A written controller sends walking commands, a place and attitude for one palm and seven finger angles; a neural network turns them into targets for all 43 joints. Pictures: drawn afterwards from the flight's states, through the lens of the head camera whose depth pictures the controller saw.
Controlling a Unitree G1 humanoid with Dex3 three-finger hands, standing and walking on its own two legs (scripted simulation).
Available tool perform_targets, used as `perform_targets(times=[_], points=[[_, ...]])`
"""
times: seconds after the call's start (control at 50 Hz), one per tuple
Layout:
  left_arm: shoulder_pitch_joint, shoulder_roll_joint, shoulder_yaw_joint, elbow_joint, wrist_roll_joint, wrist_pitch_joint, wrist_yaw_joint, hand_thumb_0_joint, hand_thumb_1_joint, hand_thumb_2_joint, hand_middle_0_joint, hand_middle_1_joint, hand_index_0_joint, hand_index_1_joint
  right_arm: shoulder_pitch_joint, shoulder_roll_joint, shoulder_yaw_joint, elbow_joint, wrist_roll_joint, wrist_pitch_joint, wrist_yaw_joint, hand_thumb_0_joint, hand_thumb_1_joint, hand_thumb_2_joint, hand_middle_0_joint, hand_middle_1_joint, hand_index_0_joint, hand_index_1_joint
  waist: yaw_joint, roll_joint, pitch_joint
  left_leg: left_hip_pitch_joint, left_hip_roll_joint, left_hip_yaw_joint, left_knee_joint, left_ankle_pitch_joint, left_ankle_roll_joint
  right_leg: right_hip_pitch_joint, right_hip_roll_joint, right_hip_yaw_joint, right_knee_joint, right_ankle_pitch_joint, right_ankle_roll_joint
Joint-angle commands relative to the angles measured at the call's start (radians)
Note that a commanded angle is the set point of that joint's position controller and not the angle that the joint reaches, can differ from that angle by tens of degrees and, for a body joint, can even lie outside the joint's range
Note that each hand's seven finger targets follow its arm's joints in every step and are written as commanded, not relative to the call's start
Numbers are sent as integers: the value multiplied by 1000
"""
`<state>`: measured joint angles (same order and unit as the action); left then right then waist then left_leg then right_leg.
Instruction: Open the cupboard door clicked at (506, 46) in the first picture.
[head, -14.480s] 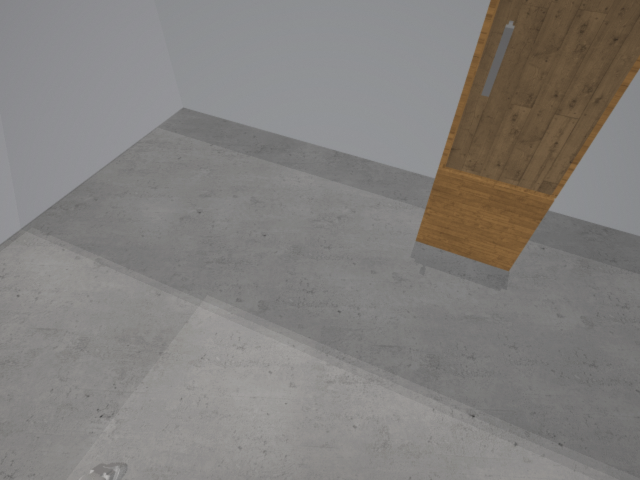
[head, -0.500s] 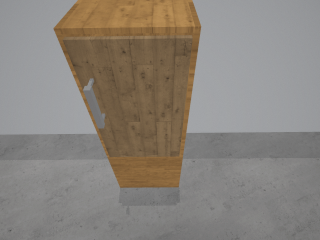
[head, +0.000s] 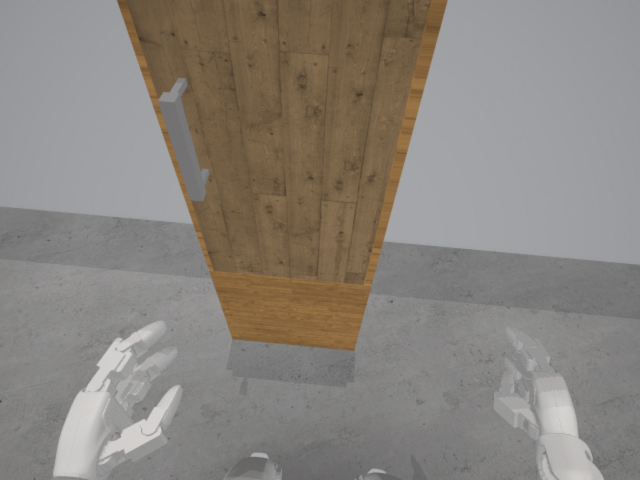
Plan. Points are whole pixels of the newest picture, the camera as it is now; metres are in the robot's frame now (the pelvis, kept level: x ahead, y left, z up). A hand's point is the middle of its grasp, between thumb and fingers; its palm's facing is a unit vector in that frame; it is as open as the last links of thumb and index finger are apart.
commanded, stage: raise the hand with hooked fingers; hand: left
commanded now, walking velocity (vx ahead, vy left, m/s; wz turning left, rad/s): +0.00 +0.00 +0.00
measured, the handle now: (189, 143) +0.53 +0.24 +0.11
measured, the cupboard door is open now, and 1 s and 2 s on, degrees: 0 0 0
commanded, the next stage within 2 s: move the hooked fingers beside the handle in 1.66 s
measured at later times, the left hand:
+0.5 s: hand (104, 356) +0.23 +0.25 +0.07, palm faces +0.02 -1.00 -0.05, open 11.7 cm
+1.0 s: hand (50, 294) +0.27 +0.31 +0.12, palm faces +0.03 -1.00 -0.04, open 13.9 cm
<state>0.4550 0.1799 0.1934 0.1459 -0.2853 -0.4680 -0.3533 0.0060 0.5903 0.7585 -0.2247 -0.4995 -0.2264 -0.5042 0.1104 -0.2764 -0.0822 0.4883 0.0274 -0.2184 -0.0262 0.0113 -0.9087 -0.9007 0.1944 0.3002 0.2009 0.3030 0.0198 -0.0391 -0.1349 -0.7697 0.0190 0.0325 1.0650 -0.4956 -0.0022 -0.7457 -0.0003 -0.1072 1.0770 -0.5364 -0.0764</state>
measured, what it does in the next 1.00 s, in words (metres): stands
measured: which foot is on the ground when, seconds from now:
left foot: down 0.00-1.00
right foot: down 0.00-1.00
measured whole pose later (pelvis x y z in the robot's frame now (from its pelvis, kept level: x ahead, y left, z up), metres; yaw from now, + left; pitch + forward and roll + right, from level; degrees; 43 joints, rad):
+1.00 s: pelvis +0.00 +0.05 +0.04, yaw +0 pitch +7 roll -3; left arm 0.05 0.38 0.36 0.28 -0.34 -0.23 -0.43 -0.01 -0.48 0.31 -0.30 -1.18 -0.30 -1.18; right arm 0.25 -0.25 0.07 0.56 0.05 -0.21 -0.07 0.01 -0.90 -0.90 0.20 0.30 0.21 0.30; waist 0.01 0.03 -0.07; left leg -0.57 0.00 0.03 0.84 -0.39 0.06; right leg -0.51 0.00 -0.11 0.78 -0.39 -0.01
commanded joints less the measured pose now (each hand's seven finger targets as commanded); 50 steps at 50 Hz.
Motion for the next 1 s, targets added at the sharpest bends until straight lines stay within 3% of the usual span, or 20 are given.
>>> perform_targets(times=[0.0,0.04,0.1,0.14,0.2,0.24,0.3,0.36,0.4,0.46,0.5,0.56,0.7,0.74,0.82,0.88,0.98], points=[[-167,170,71,-453,-26,-121,45,0,363,670,-238,-645,-238,-645,73,-69,4,-98,-17,-18,-22,0,-900,-900,200,300,200,300,-64,66,-174,79,-17,-55,-49,334,38,129,-5,178,-189,480,86],[-158,155,44,-420,-18,-140,20,0,317,650,-242,-675,-242,-675,78,-72,8,-71,-15,-31,-30,0,-900,-900,200,300,200,300,-74,117,-172,85,-9,-61,-40,319,39,82,1,156,-186,432,77],[-177,183,51,-319,-38,-90,-37,0,247,620,-247,-720,-247,-720,64,-92,22,-57,-5,-45,-39,0,-900,-900,200,300,200,300,-77,100,-143,63,-6,-72,-44,274,41,49,18,140,-203,312,65],[-166,210,88,-289,-51,-34,-60,0,200,600,-250,-750,-250,-750,59,-98,27,-60,7,-51,-44,0,-900,-900,200,300,200,300,-54,77,-198,58,-10,-72,-74,247,41,99,10,141,-231,247,68],[-104,248,159,-256,-80,58,-56,0,130,570,-255,-795,-255,-795,41,-93,32,-77,15,-48,-47,0,-900,-900,200,300,200,300,-3,71,-244,94,-14,-75,-129,292,38,190,11,127,-250,278,66],[-99,241,178,-292,-92,79,-32,0,83,550,-258,-825,-258,-825,48,-80,35,-81,15,-48,-46,0,-900,-900,200,300,200,300,4,62,-266,117,-16,-71,-160,306,36,224,4,112,-262,302,73],[-119,255,194,-270,-85,76,9,0,13,520,-263,-870,-263,-870,46,-80,39,-75,8,-49,-46,0,-900,-900,200,300,200,300,6,22,-204,118,-11,-78,-192,294,34,200,15,86,-266,271,67],[-135,236,175,-253,-74,50,25,0,-57,490,-268,-915,-268,-915,69,-89,39,-69,9,-56,-42,0,-900,-900,200,300,200,300,-9,38,-160,133,-12,-74,-223,256,30,168,17,66,-278,222,65],[-167,257,176,-249,-72,41,24,0,-103,470,-272,-945,-272,-945,72,-103,41,-73,11,-59,-40,0,-900,-900,200,300,200,300,-11,66,-142,142,-12,-75,-234,231,30,155,20,66,-285,182,58],[-204,268,171,-241,-69,34,18,0,-173,440,-277,-990,-277,-990,92,-114,42,-73,15,-66,-42,0,-900,-900,200,300,200,300,-18,82,-142,168,-12,-73,-259,201,30,155,17,66,-307,149,58],[-240,290,184,-246,-75,37,12,0,-220,420,-280,-1020,-280,-1020,99,-122,43,-74,15,-68,-45,0,-900,-900,200,300,200,300,-16,80,-148,192,-11,-80,-270,236,30,175,23,57,-303,195,53],[-263,307,194,-266,-73,39,12,0,-290,390,-285,-1065,-285,-1065,107,-123,44,-68,18,-73,-46,0,-900,-900,200,300,200,300,-13,146,-163,251,-7,-81,-291,277,24,188,23,47,-306,241,49],[-378,346,209,-195,-71,99,0,0,-453,320,-297,-1170,-297,-1170,115,-138,56,-69,19,-57,-49,0,-900,-900,200,300,200,300,-23,131,-110,293,-1,-104,-340,284,14,201,34,29,-333,259,43],[-419,350,207,-182,-67,117,-14,0,-500,300,-300,-1200,-300,-1200,112,-138,59,-70,22,-52,-50,0,-900,-900,200,300,200,300,-21,157,-122,321,1,-106,-355,290,9,205,33,27,-342,262,44],[-505,388,237,-128,-75,153,-38,0,-500,300,-300,-1200,-300,-1200,113,-141,67,-67,22,-43,-58,0,-900,-900,200,300,200,300,-23,119,-120,342,-1,-108,-371,302,11,232,37,28,-366,284,43],[-559,402,247,-110,-76,163,-56,0,-500,300,-300,-1200,-300,-1200,109,-138,70,-64,22,-44,-62,0,-900,-900,200,300,200,300,-17,140,-145,377,-1,-108,-383,333,7,251,35,29,-377,306,43],[-648,441,267,-28,-77,189,-91,0,-500,300,-300,-1200,-300,-1200,109,-143,77,-53,24,-38,-68,0,-900,-900,200,300,200,300,-20,137,-122,387,-2,-110,-403,325,8,258,35,31,-400,303,40]])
